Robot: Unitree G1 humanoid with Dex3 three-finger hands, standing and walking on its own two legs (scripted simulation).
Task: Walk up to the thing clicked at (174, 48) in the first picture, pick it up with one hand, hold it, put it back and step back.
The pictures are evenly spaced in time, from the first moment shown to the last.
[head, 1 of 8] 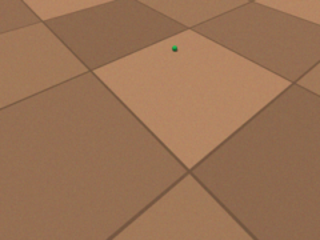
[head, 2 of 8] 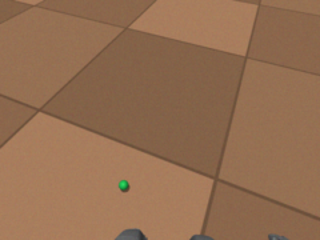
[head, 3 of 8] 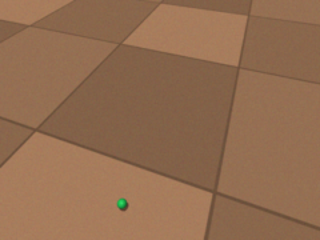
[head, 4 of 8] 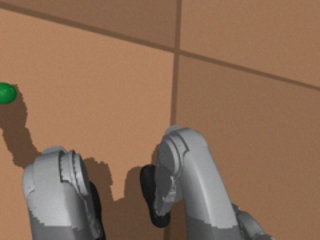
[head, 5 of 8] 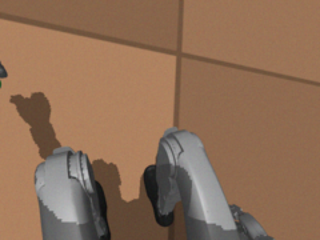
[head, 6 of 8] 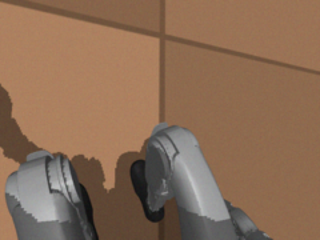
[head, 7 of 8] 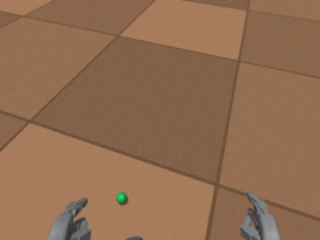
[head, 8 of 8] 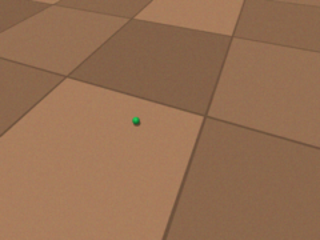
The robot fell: no
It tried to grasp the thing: yes
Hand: left
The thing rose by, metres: 0.69
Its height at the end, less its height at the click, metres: +0.00
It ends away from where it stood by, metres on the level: 0.01
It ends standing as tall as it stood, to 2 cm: yes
